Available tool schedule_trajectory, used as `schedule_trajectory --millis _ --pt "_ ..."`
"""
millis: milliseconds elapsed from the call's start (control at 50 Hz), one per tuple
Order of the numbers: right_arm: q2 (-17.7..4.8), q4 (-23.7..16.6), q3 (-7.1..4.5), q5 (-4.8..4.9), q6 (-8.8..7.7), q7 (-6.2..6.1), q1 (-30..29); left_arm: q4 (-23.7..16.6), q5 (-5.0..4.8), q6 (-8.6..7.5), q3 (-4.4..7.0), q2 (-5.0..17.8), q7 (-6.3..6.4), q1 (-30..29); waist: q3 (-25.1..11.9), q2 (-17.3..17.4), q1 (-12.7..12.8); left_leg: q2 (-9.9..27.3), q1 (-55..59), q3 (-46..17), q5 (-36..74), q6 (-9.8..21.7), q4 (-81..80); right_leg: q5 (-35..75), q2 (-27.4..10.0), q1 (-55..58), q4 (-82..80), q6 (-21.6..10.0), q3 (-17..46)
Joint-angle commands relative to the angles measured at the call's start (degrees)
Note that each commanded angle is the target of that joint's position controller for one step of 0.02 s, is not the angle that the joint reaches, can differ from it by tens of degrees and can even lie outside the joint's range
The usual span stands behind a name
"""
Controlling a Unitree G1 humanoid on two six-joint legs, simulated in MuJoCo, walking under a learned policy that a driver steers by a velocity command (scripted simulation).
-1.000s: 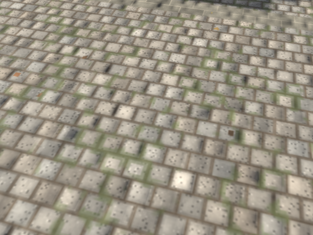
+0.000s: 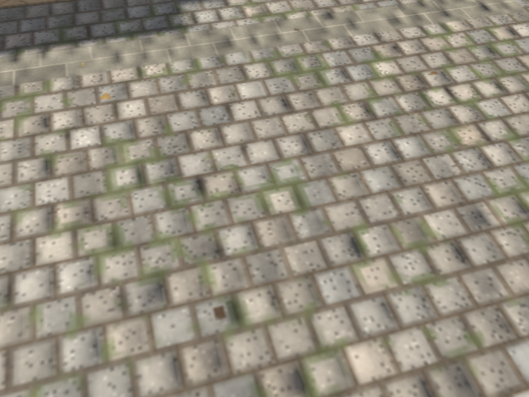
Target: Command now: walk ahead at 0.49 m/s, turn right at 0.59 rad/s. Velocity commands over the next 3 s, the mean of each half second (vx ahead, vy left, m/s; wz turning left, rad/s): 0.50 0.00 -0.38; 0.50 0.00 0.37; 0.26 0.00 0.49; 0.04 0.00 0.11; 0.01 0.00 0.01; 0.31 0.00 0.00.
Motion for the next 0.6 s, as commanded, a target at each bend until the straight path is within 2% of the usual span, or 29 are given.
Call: schedule_trajectory --millis 20,80,120,160,200,240,260,280,300,320,340,360,380,400,420,440,480,540,600 --pt "-4.33 -2.01 -0.62 0.08 -1.35 0.24 1.00 -4.16 0.01 0.08 -0.51 0.00 -0.91 -1.13 0.84 6.74 1.31 16.69 2.39 -9.75 11.88 6.64 -11.86 6.02 -2.72 -6.82 -2.15 0.66 1.54" --pt "-4.72 -0.99 -0.55 0.07 -1.12 0.26 2.47 -6.03 -0.39 -0.31 -1.31 -1.05 -1.50 -7.14 1.85 6.83 0.32 14.73 2.84 -3.43 16.36 5.17 -11.19 13.14 -2.35 -5.36 -12.18 0.72 -1.45" --pt "-5.70 -0.30 -0.66 0.13 -0.91 -0.05 4.17 -7.53 -0.44 -0.51 -1.79 -1.46 -2.02 -11.83 2.67 7.05 -1.00 14.87 3.69 -0.94 17.70 4.54 -10.99 14.91 -2.07 -2.99 -18.96 0.19 -4.32" --pt "-6.81 0.65 -0.87 0.09 -0.46 -0.47 6.23 -8.77 -0.40 -0.52 -1.98 -1.33 -2.32 -15.14 3.61 7.08 -2.00 15.95 6.89 0.30 19.22 4.24 -10.39 12.92 -1.72 -1.98 -23.54 -0.61 -6.37" --pt "-7.23 2.25 -0.80 -0.01 0.33 -0.81 8.94 -9.45 0.01 -0.60 -2.08 -1.31 -2.09 -16.79 4.10 7.00 -2.60 17.03 10.73 0.83 24.17 4.25 -8.34 8.02 -0.27 -0.33 -27.46 -1.93 -7.58" --pt "-8.56 3.62 -0.83 -0.07 1.20 -1.07 10.04 -8.72 0.43 -0.78 -1.79 -0.77 -1.35 -14.57 2.33 8.17 -1.16 17.68 13.64 2.32 41.23 3.97 -1.67 1.69 3.27 5.59 -30.24 -3.99 -9.41" --pt "-9.42 4.16 -0.86 -0.13 1.68 -1.14 10.30 -7.28 0.57 -1.11 -1.37 0.02 -0.94 -10.18 -0.34 8.74 0.91 17.78 14.34 3.11 48.95 3.80 5.10 -0.23 5.41 11.22 -31.93 -5.27 -9.67" --pt "-9.56 4.34 -0.65 0.17 2.14 -1.18 10.05 -4.17 0.96 -1.78 -0.67 1.10 -0.39 -1.47 -5.13 7.46 4.81 16.71 11.52 4.98 48.80 2.93 15.58 2.17 7.41 22.54 -36.63 -6.72 -9.68" --pt "-8.35 3.08 -0.09 0.41 2.07 -1.13 9.39 -1.13 1.85 -2.23 0.56 4.36 0.48 8.19 -11.47 4.97 8.82 15.41 0.32 5.09 34.39 1.88 29.28 0.44 1.31 38.69 -36.82 -8.96 -1.61" --pt "-1.32 -0.81 1.69 1.62 1.66 0.27 12.24 -0.81 1.71 -2.31 1.96 10.86 1.41 11.70 -19.79 -9.49 6.99 6.72 -24.42 5.15 -12.16 -1.38 51.37 -0.39 -18.98 59.41 -38.77 -16.64 28.09" --pt "-7.54 -1.13 -0.20 1.30 1.65 0.01 7.26 -0.87 -0.46 -1.52 2.30 10.99 2.19 14.81 -22.57 -3.91 9.44 2.67 -29.66 -4.86 -19.14 -1.65 60.38 6.16 -22.10 57.94 -45.32 -18.32 38.84" --pt "-7.45 -2.90 -0.30 1.58 1.30 0.11 1.48 0.15 -1.00 -1.47 1.96 9.61 2.70 10.53 -13.63 -1.00 7.69 6.01 -33.56 -8.10 -12.54 -0.91 59.51 13.32 -18.75 52.01 -45.48 -16.16 26.65" --pt "-5.97 -2.81 0.33 1.59 0.72 0.22 0.40 0.53 -1.36 -1.94 1.19 6.50 2.65 7.24 -7.95 0.93 5.46 7.55 -31.23 -8.36 -8.99 -0.67 54.65 18.88 -16.27 43.06 -46.92 -14.10 20.32" --pt "-5.38 -1.85 0.30 0.88 1.08 0.35 1.14 0.81 -1.41 -2.41 0.53 4.31 2.54 4.72 -4.70 2.70 2.79 8.92 -27.78 -8.72 -7.67 -0.80 50.13 21.22 -13.41 36.82 -48.63 -11.56 15.59" --pt "-4.65 -0.63 0.41 -0.06 2.21 0.57 3.84 1.05 -1.56 -2.86 -0.13 2.37 2.50 2.75 -3.52 2.18 0.35 9.29 -23.76 -9.00 -7.31 -1.22 47.70 21.70 -11.55 31.97 -50.57 -10.03 11.54" --pt "-3.78 0.67 0.46 -0.51 3.27 0.90 5.95 1.22 -1.44 -3.44 -0.50 1.39 2.39 2.32 -3.46 1.58 -0.57 8.94 -20.95 -8.98 -6.89 -1.47 46.59 21.59 -10.91 29.24 -52.20 -9.46 9.25" --pt "-3.01 0.99 0.25 -0.61 4.26 1.67 5.52 2.70 -1.64 -4.57 -0.41 1.98 2.29 3.86 -1.79 1.25 -1.19 8.26 -21.41 -9.10 -4.62 -1.57 45.15 21.98 -10.17 27.10 -55.04 -9.24 6.03" --pt "-2.94 -0.70 -0.05 -0.28 4.57 2.01 -1.16 4.57 -1.42 -5.24 -0.36 2.50 2.32 6.54 2.05 0.69 0.16 7.90 -27.52 -10.78 2.60 -1.69 40.65 19.51 -9.56 27.29 -58.22 -7.78 1.50" --pt "-2.64 -2.02 0.08 -0.21 4.29 2.12 -6.12 5.58 -1.49 -5.62 -0.83 1.92 2.38 7.59 3.30 0.35 0.99 6.82 -29.44 -10.46 9.56 -1.52 33.00 21.30 -8.74 29.22 -58.66 -6.29 -2.97"
Next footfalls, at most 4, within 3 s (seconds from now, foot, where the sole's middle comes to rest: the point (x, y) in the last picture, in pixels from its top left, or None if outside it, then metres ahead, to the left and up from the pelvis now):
0.30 right None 0.30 -0.13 -0.78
0.84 left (263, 343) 0.62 0.00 -0.78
1.34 right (302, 257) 0.89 -0.12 -0.78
1.72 left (243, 300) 0.75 0.05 -0.78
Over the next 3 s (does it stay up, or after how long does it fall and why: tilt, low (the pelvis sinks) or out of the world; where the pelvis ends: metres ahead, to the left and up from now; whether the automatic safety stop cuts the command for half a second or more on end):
stays up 0.93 -0.03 0.00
